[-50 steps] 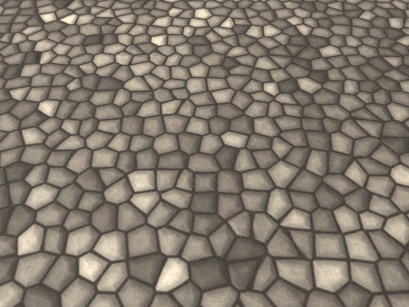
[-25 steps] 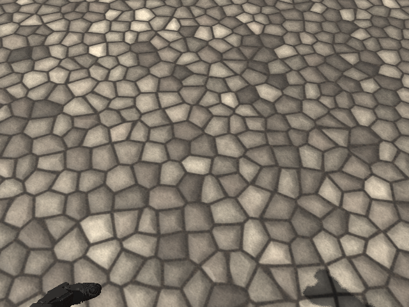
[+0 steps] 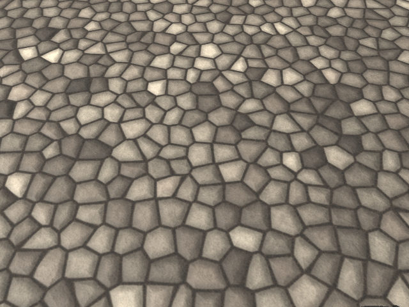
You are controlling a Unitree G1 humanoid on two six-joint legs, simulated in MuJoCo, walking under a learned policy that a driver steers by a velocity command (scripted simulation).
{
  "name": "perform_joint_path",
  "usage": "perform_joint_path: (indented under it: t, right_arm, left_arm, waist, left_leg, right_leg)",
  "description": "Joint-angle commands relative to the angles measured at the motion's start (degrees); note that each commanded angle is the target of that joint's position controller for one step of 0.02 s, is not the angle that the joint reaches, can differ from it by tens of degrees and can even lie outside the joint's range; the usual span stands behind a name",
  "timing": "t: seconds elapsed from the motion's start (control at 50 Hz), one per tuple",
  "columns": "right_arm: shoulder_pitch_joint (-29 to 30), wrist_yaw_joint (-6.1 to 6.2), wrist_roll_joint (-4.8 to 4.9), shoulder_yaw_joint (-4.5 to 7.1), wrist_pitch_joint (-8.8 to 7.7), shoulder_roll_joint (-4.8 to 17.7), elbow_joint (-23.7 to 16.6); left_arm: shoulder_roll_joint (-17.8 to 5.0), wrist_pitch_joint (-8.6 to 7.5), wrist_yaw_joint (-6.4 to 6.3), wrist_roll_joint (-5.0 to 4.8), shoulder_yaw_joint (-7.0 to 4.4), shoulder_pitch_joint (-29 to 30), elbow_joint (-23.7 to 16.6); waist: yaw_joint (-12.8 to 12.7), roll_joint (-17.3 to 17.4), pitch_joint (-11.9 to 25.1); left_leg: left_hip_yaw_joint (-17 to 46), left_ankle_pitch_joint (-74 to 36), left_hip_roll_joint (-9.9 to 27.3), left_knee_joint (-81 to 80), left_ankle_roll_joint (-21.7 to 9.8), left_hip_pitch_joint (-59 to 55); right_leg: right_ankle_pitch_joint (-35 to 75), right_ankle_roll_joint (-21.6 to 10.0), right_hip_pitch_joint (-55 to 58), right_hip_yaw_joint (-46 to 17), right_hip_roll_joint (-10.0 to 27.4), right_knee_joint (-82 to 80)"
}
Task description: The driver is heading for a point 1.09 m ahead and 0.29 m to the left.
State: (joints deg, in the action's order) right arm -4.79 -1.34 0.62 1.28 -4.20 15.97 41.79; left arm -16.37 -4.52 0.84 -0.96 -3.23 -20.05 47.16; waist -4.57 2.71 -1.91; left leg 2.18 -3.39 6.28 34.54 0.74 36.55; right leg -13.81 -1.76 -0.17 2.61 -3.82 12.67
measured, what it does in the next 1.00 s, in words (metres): walks ahead: left foot, then right foot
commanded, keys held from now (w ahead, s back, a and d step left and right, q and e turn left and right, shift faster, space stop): no key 0.42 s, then w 0.46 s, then no key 0.12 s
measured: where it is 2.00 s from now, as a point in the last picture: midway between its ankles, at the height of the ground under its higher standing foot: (221, 301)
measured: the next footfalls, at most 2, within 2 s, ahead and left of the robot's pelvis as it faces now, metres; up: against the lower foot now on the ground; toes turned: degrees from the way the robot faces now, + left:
left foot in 0.10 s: +0.26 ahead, +0.14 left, +0.00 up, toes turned +2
right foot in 0.48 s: +0.23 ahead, -0.10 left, +0.00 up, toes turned +0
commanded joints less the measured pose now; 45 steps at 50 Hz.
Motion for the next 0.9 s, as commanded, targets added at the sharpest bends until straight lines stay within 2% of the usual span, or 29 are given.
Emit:
perform_joint_path:
  t: [0.02,0.06,0.08,0.1,0.12,0.14,0.16,0.18,0.2,0.22,0.28,0.32,0.36,0.44,0.48,0.5,0.52,0.56,0.6,0.64,0.68,0.7,0.72,0.74,0.76,0.78,0.8,0.84,0.9]
  right_arm:
    - [5.0,-0.88,-0.28,1.40,-1.30,5.0,-5.2]
    - [0.5,-1.09,-0.94,2.22,-1.62,6.5,-4.1]
    - [-5.9,-0.87,-1.42,3.17,-1.81,8.1,-1.9]
    - [-11.8,-0.42,-1.98,4.09,-1.87,11.5,-0.7]
    - [-15.2,0.02,-3.18,4.51,-1.22,15.3,-0.8]
    - [-17.3,-0.24,-1.75,3.86,-0.43,11.9,0.0]
    - [-14.7,-0.45,-0.96,3.28,0.05,9.9,-0.5]
    - [-10.2,-0.35,-0.83,2.79,0.21,8.4,-0.8]
    - [-6.3,-0.39,-1.25,1.92,0.24,6.1,-0.8]
    - [-3.5,-0.38,-1.67,1.52,-0.09,4.9,-0.8]
    - [0.0,-0.43,-2.58,1.73,-0.36,5.0,0.4]
    - [0.2,0.00,-2.19,1.92,-0.16,5.8,1.6]
    - [-0.3,0.39,-1.89,2.06,0.48,6.6,2.8]
    - [0.5,0.66,-1.12,1.38,1.78,5.5,4.5]
    - [-1.5,1.01,-0.84,1.50,2.24,6.1,5.3]
    - [-3.1,1.20,-0.61,1.69,2.36,6.0,5.0]
    - [-1.6,1.55,-0.43,1.87,2.29,6.6,4.8]
    - [-1.4,1.82,0.12,1.64,1.39,4.2,4.6]
    - [-1.1,1.34,-0.44,1.70,0.16,3.1,4.7]
    - [-1.2,0.49,0.18,1.83,-1.00,3.3,4.7]
    - [-4.1,0.07,0.60,2.06,-1.43,3.2,6.4]
    - [-6.6,0.09,0.28,2.66,-1.16,4.4,7.9]
    - [-10.9,0.25,0.32,3.30,-0.76,5.9,9.4]
    - [-15.1,0.50,0.36,4.48,-0.37,9.9,10.7]
    - [-19.1,0.36,0.62,5.22,-0.09,12.4,10.9]
    - [-19.8,0.51,0.10,4.50,-0.48,10.2,11.3]
    - [-18.5,0.62,-0.13,3.84,-1.02,8.2,10.7]
    - [-16.0,0.56,-0.25,3.14,-1.24,6.6,10.0]
    - [-14.6,1.01,-0.30,2.57,-0.12,6.1,9.8]
  left_arm:
    - [-10.1,0.50,-0.76,-0.24,-2.52,-0.6,-1.5]
    - [-10.6,1.35,-1.28,-0.03,-2.61,0.7,-1.1]
    - [-10.0,1.67,-1.49,0.02,-2.33,1.9,-1.4]
    - [-7.7,1.63,-1.70,0.93,-1.38,0.6,-2.1]
    - [-2.4,0.97,-1.27,2.15,0.49,-7.4,-2.3]
    - [-3.3,0.76,-1.03,0.92,0.50,-10.3,-0.1]
    - [-8.7,0.94,-0.98,-0.64,-0.93,-6.5,-0.3]
    - [-8.4,1.44,-1.30,-0.96,-0.90,-1.4,-1.7]
    - [-7.7,2.40,-1.90,0.10,-0.84,2.1,-2.2]
    - [-6.8,3.42,-2.33,0.64,-0.98,1.7,-2.3]
    - [-3.8,5.00,-3.07,0.94,-0.37,-1.6,-0.7]
    - [-3.2,5.29,-3.34,1.24,-0.02,0.3,-0.8]
    - [-4.0,5.91,-3.33,1.18,-0.25,2.3,-0.8]
    - [-3.8,6.23,-3.15,1.95,-0.45,4.8,-0.5]
    - [-5.6,5.52,-3.46,1.86,-0.76,4.6,-1.0]
    - [-8.8,5.23,-3.57,1.25,-1.53,5.3,-0.6]
    - [-8.1,4.64,-3.29,0.81,-1.76,4.8,0.0]
    - [-7.1,3.04,-2.89,0.87,-1.61,4.0,0.7]
    - [-8.5,2.02,-2.55,0.28,-2.16,2.0,1.3]
    - [-8.2,1.48,-2.45,-0.40,-2.21,2.7,1.1]
    - [-8.6,1.78,-2.14,-0.83,-2.32,6.4,0.1]
    - [-8.2,1.81,-2.08,-0.70,-2.30,7.3,-0.1]
    - [-6.5,1.60,-1.99,-0.34,-1.79,8.7,-0.7]
    - [-2.7,0.92,-1.91,-0.10,-0.86,10.1,-2.2]
    - [-3.3,-0.18,-2.08,0.24,-0.72,11.2,-3.6]
    - [-5.5,-0.86,-2.00,-0.54,-1.53,11.7,-3.7]
    - [-5.8,-1.35,-1.60,-1.23,-1.60,10.4,-3.1]
    - [-4.9,-1.72,-0.89,-0.75,-1.53,12.1,-3.3]
    - [-2.1,-1.42,0.38,0.02,-0.78,14.5,-4.2]
  waist:
    - [1.1,-5.8,-1.9]
    - [4.1,-7.3,1.7]
    - [7.4,-6.6,5.8]
    - [9.2,-3.1,12.3]
    - [7.0,9.9,21.3]
    - [8.1,13.3,29.0]
    - [9.0,6.7,23.5]
    - [7.7,3.4,16.4]
    - [6.4,-0.6,10.7]
    - [4.0,1.9,8.9]
    - [1.4,4.3,8.8]
    - [2.0,3.7,10.1]
    - [3.0,3.4,10.2]
    - [2.7,2.6,4.9]
    - [3.3,2.1,2.3]
    - [5.3,-3.2,0.3]
    - [4.1,-5.7,-1.8]
    - [4.2,-12.7,-1.8]
    - [3.5,-16.2,-2.1]
    - [4.0,-15.0,-1.6]
    - [6.5,-12.8,-0.3]
    - [7.5,-11.8,1.6]
    - [9.1,-8.8,3.5]
    - [9.8,3.0,3.7]
    - [12.2,10.9,3.1]
    - [11.7,8.2,0.8]
    - [10.1,4.6,0.1]
    - [8.6,0.6,-1.4]
    - [7.5,2.3,-2.3]
  left_leg:
    - [-0.5,0.8,-2.0,-4.7,-1.8,-2.9]
    - [-1.6,2.4,-4.1,-6.8,-3.4,-9.6]
    - [-3.3,-0.9,-5.8,-8.6,-4.7,-18.6]
    - [-0.1,-18.8,-1.0,-6.6,-6.7,-31.2]
    - [18.4,-35.6,14.3,-2.4,-16.3,-53.7]
    - [29.5,-33.4,18.3,-6.7,-21.1,-57.1]
    - [24.1,-26.4,15.7,-8.6,-18.9,-50.9]
    - [18.5,-22.0,13.3,-10.1,-16.7,-43.9]
    - [14.6,-17.8,10.7,-13.5,-15.1,-34.5]
    - [12.3,-18.1,9.9,-14.7,-14.9,-28.1]
    - [5.6,-20.4,6.3,-17.2,-14.6,-20.3]
    - [4.3,-18.4,6.3,-17.5,-14.5,-20.2]
    - [4.9,-6.2,6.3,-19.0,-14.0,-19.9]
    - [6.2,28.4,3.2,-21.1,-10.0,-14.6]
    - [7.5,39.8,1.2,-19.7,-7.5,-13.4]
    - [5.0,41.5,-1.6,-18.5,-6.4,-12.4]
    - [1.9,40.5,-3.5,-14.7,-5.3,-14.7]
    - [-3.5,33.3,-6.7,-4.9,-4.2,-15.4]
    - [-5.4,26.4,-8.7,2.6,-4.3,-10.1]
    - [-3.7,27.2,-6.7,1.1,-6.1,-9.5]
    - [-5.1,21.0,-7.2,-9.4,-7.0,-20.7]
    - [-4.6,16.4,-7.3,-10.0,-6.6,-28.0]
    - [-1.3,16.2,-4.7,-11.1,-7.2,-34.3]
    - [10.9,22.8,2.3,-16.0,-10.6,-41.4]
    - [26.0,23.0,11.3,-21.6,-16.2,-47.5]
    - [30.2,20.3,14.9,-22.0,-19.0,-49.9]
    - [27.2,18.1,13.8,-21.3,-18.1,-50.4]
    - [19.8,11.4,11.4,-22.7,-15.1,-48.7]
    - [9.2,-3.6,7.2,-24.4,-13.1,-40.7]
  right_leg:
    - [20.5,-8.4,-0.5,-7.2,16.8,-0.1]
    - [31.3,-6.1,1.9,-6.9,16.3,6.8]
    - [37.2,-4.3,1.0,-5.4,13.6,14.6]
    - [29.4,-1.4,-4.4,-3.0,9.7,25.7]
    - [-2.4,3.1,-24.4,-1.5,2.4,47.0]
    - [-25.7,4.5,-29.9,-8.7,-0.7,58.1]
    - [-24.7,4.0,-32.6,-11.5,2.0,61.9]
    - [-21.7,3.8,-34.9,-8.9,4.6,60.3]
    - [-18.1,4.0,-33.4,-7.3,6.7,55.8]
    - [-14.9,4.1,-28.7,-8.2,8.9,51.7]
    - [-10.7,5.4,-18.9,-6.0,8.3,40.5]
    - [-6.1,5.4,-15.6,-5.6,8.4,33.0]
    - [-1.7,5.0,-13.1,-5.2,8.1,28.5]
    - [3.6,2.7,-7.6,-3.3,6.7,16.9]
    - [-3.9,0.3,-8.7,-4.4,8.2,15.1]
    - [-13.8,-1.8,-12.4,-5.7,8.8,13.9]
    - [-20.3,-3.0,-17.9,-7.9,9.0,9.9]
    - [-23.8,-4.6,-18.1,-14.6,12.8,2.8]
    - [-23.0,-8.0,-11.6,-24.4,18.8,-1.1]
    - [-15.6,-9.1,-8.8,-25.4,20.7,-0.1]
    - [-8.3,-6.7,-12.6,-19.0,17.2,1.9]
    - [-3.4,-5.5,-15.6,-15.9,15.2,4.3]
    - [-0.6,-3.6,-19.2,-11.9,12.7,9.9]
    - [-0.1,0.0,-28.4,-3.3,6.0,22.7]
    - [-9.3,1.8,-39.1,-1.6,3.5,35.1]
    - [-17.0,1.5,-47.8,-5.0,5.2,46.8]
    - [-14.5,0.3,-51.0,-7.0,7.5,51.8]
    - [-6.9,-1.0,-53.5,-6.3,10.7,51.2]
    - [-0.5,1.1,-45.7,-2.9,10.5,40.5]
Keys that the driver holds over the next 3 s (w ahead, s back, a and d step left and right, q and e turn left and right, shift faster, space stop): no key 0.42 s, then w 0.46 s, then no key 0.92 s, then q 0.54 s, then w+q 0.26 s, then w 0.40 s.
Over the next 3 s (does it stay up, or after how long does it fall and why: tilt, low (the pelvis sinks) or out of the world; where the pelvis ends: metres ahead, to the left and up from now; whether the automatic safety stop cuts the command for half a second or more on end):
stays up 0.67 0.10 0.00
